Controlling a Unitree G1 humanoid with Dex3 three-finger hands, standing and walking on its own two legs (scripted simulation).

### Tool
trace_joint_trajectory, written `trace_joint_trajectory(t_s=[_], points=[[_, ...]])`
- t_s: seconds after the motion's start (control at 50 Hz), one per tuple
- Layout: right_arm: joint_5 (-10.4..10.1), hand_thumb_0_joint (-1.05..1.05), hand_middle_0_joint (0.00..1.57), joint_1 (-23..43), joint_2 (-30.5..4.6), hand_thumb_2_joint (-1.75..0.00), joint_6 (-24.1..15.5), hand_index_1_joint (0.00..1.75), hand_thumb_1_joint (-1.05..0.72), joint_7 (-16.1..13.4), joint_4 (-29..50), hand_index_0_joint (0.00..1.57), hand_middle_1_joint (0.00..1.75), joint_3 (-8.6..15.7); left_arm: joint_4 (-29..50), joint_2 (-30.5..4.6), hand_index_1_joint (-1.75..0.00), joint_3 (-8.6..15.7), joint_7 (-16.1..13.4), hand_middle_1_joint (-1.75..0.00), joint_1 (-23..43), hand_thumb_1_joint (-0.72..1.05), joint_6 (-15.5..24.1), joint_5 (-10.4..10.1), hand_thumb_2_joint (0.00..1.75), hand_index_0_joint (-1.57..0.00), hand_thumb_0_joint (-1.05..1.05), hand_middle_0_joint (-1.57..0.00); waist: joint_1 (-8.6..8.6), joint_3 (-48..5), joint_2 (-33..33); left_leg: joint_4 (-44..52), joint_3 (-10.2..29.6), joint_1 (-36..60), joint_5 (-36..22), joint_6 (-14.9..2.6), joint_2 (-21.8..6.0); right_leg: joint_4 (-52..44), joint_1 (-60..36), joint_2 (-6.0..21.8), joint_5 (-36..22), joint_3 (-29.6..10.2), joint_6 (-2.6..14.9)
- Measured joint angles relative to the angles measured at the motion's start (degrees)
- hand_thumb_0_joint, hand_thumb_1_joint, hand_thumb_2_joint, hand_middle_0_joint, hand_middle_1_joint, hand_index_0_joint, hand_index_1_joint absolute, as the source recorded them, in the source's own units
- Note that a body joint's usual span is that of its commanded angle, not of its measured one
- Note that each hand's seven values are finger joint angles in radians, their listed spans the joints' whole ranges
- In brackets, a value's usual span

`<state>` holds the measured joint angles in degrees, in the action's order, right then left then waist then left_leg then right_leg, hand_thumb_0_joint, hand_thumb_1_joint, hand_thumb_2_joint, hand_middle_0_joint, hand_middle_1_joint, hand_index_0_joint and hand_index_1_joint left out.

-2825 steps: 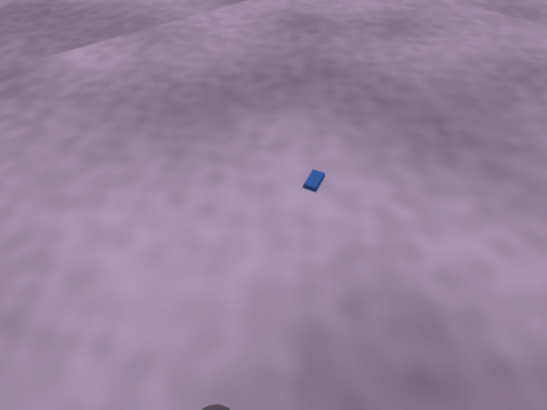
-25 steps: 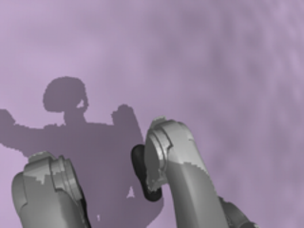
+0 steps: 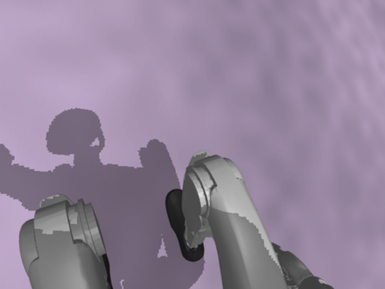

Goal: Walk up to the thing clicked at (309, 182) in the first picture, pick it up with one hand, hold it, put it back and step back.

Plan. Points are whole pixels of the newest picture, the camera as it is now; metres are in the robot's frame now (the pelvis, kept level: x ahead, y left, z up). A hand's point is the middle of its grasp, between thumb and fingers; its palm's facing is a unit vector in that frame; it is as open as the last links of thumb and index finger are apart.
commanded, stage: approach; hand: left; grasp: from above
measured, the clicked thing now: out of the picture +0.50 +0.42 -0.31
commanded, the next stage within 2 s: close in in 0.22 s
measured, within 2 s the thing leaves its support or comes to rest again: neither
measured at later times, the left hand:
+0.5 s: hand out of the picture +0.47 +0.41 -0.17, palm faces -0.47 -0.10 -0.88, open 13.5 cm
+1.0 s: hand out of the picture +0.46 +0.39 -0.22, palm faces -0.42 -0.12 -0.90, open 14.4 cm
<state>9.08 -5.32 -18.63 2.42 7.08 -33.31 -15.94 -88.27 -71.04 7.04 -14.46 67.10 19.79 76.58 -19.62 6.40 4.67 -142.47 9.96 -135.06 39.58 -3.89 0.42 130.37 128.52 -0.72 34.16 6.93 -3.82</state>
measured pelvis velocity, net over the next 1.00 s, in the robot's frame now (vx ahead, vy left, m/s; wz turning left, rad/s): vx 0.00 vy -0.01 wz -0.01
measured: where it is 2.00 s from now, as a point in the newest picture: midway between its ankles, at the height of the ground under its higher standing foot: (146, 261)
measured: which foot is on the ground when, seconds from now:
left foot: down 0.00-1.00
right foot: down 0.00-1.00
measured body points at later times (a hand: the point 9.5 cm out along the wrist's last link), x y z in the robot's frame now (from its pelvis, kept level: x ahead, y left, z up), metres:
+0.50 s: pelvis +0.00 +0.00 +0.00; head +0.27 +0.12 +0.34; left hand +0.49 +0.41 -0.12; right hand +0.06 -0.28 -0.06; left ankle +0.07 +0.11 -0.29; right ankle +0.14 -0.14 -0.29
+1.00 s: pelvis +0.00 -0.01 -0.01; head +0.28 +0.13 +0.31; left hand +0.48 +0.39 -0.17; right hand +0.09 -0.28 -0.07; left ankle +0.07 +0.11 -0.29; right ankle +0.14 -0.14 -0.29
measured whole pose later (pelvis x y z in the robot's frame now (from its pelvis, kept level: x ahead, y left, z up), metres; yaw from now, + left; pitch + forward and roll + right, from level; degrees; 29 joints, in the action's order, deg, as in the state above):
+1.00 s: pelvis +0.00 -0.01 -0.01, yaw +0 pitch +28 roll -15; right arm 11.9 -1.8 -20.1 -0.4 5.3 -33.7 -19.8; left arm -94.6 -71.9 7.0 -27.1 64.1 23.8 77.9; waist -21.5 9.9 8.7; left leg -145.1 12.2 -134.2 40.7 -1.9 0.3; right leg 132.7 128.7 -1.4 33.9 8.4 -3.9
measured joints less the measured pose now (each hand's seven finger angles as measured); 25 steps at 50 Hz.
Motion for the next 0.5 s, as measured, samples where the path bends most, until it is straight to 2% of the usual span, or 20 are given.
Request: trace_joint_trajectory(t_s=[0.06,0.12,0.26,0.32,0.38,0.5], points=[[0.2,0.00,0.20,-0.8,0.2,-0.89,0.3,0.30,-0.90,0.0,0.0,0.20,0.30,-0.6,0.5,0.1,-1.04,-0.6,1.9,-1.09,-0.3,-0.44,0.7,-1.1,0.95,-0.14,0.00,-0.09,0.18,0.5,0.2,0.1,0.0,0.2,0.0,0.06,0.1,-0.1,-0.2,0.1,0.1,0.0,0.12],[0.5,0.00,0.20,-1.3,0.5,-0.89,0.7,0.30,-0.90,0.0,-0.1,0.20,0.30,-1.4,1.7,0.6,-1.05,-1.2,3.1,-1.10,-0.7,-0.43,2.4,-1.1,0.94,-0.15,0.00,-0.10,0.35,0.8,0.6,0.0,0.4,0.5,0.2,0.29,0.2,-0.2,-0.6,0.1,0.2,0.3,0.12],[1.2,0.00,0.20,-1.8,0.2,-0.89,1.7,0.30,-0.90,-0.2,0.5,0.20,0.30,-1.6,4.3,0.8,-1.05,1.6,0.7,-1.10,-1.8,-0.40,5.9,1.5,0.95,-0.17,0.00,-0.13,-0.07,0.8,1.3,-0.6,1.8,0.8,0.6,1.11,0.6,0.1,-1.1,0.2,0.4,1.5,0.53],[1.0,0.00,0.20,-2.0,0.0,-0.89,1.7,0.30,-0.90,-0.2,0.4,0.20,0.30,-1.0,4.5,1.0,-1.04,1.9,-1.1,-1.09,-1.3,-0.40,5.1,2.1,0.95,-0.18,0.00,-0.13,-0.35,-0.1,1.2,-0.4,1.7,0.5,0.5,1.30,0.6,0.1,-0.6,0.2,0.3,1.3,0.53],[0.6,0.00,0.20,-1.7,-0.4,-0.89,1.3,0.30,-0.90,-0.1,0.2,0.20,0.30,-0.4,2.6,0.8,-1.04,1.0,-2.2,-1.08,-0.6,-0.40,3.1,1.7,0.95,-0.18,0.00,-0.13,-0.79,-0.8,0.7,-0.1,1.3,0.3,0.4,1.19,0.4,0.0,-0.1,0.1,0.1,1.0,0.37],[0.2,0.00,0.20,-0.9,-1.2,-0.89,0.4,0.30,-0.90,-0.3,0.5,0.20,0.30,-0.3,-0.8,0.5,-1.03,-0.6,-0.4,-1.07,-0.5,-0.44,0.5,-0.3,0.94,-0.14,0.00,-0.10,-0.98,0.6,-0.4,0.3,0.5,0.2,-0.1,0.70,-0.1,-0.2,0.3,-0.2,-0.5,0.3,-0.11]])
